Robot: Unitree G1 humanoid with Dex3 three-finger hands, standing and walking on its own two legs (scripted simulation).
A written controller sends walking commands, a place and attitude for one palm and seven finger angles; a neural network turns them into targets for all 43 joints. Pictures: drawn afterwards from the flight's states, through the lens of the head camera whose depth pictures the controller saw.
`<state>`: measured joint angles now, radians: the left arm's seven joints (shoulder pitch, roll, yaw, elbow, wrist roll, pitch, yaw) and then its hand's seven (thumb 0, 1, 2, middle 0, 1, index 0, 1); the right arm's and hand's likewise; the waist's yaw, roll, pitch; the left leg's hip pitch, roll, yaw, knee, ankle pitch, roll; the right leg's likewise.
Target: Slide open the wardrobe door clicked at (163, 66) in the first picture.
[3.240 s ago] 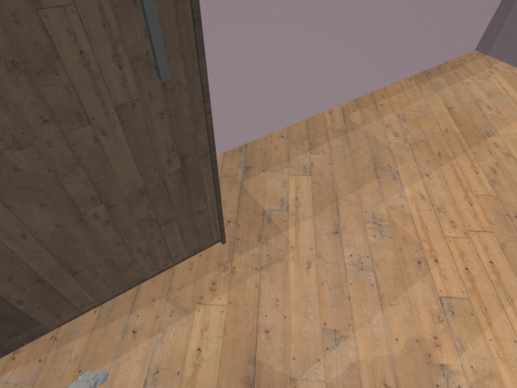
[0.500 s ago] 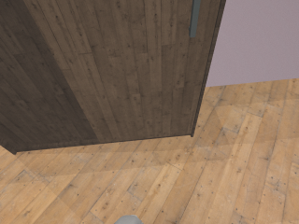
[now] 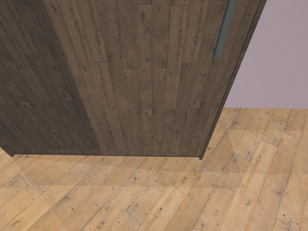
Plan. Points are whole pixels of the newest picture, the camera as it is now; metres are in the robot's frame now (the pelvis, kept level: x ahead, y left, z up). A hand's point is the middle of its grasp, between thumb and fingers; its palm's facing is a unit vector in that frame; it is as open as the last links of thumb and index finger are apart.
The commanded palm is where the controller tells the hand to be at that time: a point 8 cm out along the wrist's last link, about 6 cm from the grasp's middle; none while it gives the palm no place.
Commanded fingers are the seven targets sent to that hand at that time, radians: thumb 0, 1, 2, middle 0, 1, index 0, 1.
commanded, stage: take the last steps up to it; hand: right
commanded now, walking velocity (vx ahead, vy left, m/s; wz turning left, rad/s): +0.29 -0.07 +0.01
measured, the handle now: (225, 16) +0.72 -0.18 +0.24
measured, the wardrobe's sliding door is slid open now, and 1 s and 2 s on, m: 0.00 0.00 0.00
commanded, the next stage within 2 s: come to a stop and stand still in 0.32 s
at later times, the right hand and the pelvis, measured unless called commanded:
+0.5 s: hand (226, 202) +0.26 -0.22 -0.17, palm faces -0.01 +0.98 -0.22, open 7.3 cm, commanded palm none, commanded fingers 0.00 -0.90 -0.90 0.20 0.30 0.20 0.30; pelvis +0.17 -0.04 -0.01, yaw +2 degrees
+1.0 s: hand (247, 224) +0.21 -0.27 -0.18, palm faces +0.06 +0.98 -0.18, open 7.4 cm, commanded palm none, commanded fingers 0.00 -0.90 -0.90 0.20 0.30 0.20 0.30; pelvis +0.17 -0.08 +0.01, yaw +1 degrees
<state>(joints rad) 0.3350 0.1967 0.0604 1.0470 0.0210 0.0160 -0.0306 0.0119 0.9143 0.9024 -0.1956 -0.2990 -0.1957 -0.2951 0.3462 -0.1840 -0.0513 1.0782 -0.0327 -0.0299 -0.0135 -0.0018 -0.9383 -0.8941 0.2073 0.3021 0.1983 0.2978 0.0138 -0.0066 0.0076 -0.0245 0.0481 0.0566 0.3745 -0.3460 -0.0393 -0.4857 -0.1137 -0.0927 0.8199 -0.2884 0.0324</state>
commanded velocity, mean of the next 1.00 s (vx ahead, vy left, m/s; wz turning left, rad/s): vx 0.01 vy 0.03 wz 0.01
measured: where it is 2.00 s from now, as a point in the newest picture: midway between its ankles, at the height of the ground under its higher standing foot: outside the picture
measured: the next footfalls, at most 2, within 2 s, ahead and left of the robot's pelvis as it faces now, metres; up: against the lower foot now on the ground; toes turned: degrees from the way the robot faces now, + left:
right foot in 0.08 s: +0.14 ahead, -0.15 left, +0.00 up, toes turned -9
left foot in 0.50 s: +0.28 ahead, +0.07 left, +0.00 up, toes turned +10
